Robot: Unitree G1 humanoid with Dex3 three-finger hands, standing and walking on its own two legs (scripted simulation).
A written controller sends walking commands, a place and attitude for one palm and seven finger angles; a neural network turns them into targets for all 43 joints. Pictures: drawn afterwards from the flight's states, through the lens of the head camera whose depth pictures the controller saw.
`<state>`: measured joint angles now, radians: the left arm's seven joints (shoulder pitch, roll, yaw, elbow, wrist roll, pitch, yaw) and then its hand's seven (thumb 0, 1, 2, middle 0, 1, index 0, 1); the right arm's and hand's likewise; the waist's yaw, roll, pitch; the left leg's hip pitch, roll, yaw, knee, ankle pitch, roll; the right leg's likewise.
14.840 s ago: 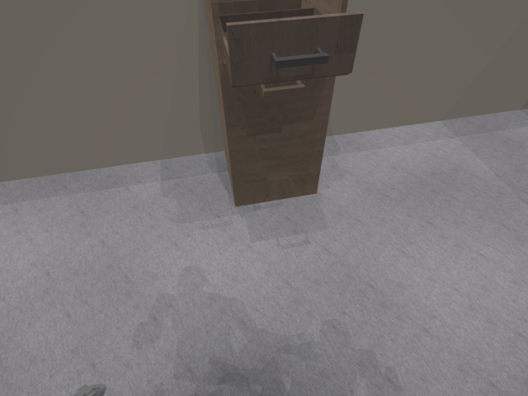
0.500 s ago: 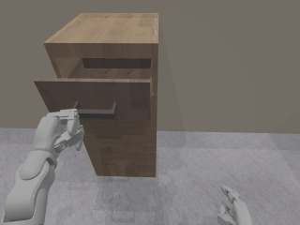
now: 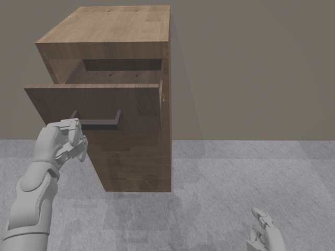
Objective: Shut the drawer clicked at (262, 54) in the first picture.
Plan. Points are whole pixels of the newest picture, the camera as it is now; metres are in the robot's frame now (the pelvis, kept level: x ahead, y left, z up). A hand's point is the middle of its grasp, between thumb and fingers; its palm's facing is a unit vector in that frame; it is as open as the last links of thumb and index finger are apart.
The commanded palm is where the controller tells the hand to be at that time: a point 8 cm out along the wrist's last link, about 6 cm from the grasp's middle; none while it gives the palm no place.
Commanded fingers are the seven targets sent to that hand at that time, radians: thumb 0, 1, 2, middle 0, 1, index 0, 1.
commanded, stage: bring the fist close to the handle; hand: left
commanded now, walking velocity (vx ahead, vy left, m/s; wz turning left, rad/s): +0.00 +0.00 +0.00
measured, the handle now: (94, 119) +0.45 +0.27 +0.07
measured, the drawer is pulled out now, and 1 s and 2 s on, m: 0.17 0.17 0.09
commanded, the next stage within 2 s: push the drawer shut in 1.10 s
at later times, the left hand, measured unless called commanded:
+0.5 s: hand (98, 142) +0.34 +0.21 +0.10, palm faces +0.08 -1.00 -0.03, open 3.3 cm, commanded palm +0.31 +0.27 +0.09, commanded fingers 0.00 0.90 0.90 -1.40 -1.60 -1.40 -1.60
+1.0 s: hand (103, 141) +0.36 +0.21 +0.08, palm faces +0.08 -1.00 -0.03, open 3.3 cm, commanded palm +0.33 +0.26 +0.08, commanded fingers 0.00 0.90 0.90 -1.40 -1.60 -1.40 -1.60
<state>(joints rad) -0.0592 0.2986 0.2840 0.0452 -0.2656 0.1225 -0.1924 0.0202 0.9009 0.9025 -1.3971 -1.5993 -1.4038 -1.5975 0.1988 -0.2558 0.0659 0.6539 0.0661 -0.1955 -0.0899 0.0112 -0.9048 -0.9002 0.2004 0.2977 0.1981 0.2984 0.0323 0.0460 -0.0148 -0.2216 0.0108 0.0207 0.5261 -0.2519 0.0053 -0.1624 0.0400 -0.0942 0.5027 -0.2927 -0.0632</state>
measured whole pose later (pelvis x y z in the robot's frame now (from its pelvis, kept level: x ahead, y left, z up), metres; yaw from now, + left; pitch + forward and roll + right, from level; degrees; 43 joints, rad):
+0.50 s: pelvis +0.01 +0.02 -0.01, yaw -1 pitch +1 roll +0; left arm -0.14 0.25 0.22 0.27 -0.21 -0.09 -0.14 0.02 0.90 0.90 -1.40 -1.60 -1.40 -1.60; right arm 0.24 -0.24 0.05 0.66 0.05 -0.17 -0.06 0.01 -0.90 -0.90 0.20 0.30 0.20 0.30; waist 0.00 0.03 -0.02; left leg -0.32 -0.01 0.05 0.59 -0.29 0.03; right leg -0.27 0.02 -0.07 0.58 -0.33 -0.04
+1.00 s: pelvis +0.01 +0.02 -0.01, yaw -2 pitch +5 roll -1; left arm -0.23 0.27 0.24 0.46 -0.21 -0.23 -0.14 0.02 0.90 0.90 -1.40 -1.60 -1.40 -1.60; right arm 0.29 -0.25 0.02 0.64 0.05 -0.09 -0.04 0.01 -0.91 -0.90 0.20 0.30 0.20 0.30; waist -0.03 0.03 -0.05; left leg -0.44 0.00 0.05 0.68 -0.33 0.03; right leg -0.38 0.03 -0.06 0.66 -0.36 -0.04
